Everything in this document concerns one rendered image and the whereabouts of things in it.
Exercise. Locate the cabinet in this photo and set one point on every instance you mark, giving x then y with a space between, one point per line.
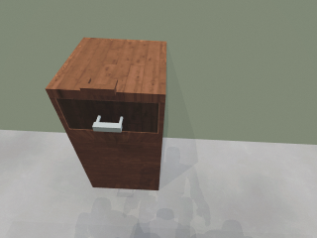
126 159

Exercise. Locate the handle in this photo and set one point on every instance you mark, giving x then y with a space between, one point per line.
107 126
98 89

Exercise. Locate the drawer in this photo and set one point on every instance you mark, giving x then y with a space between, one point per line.
138 116

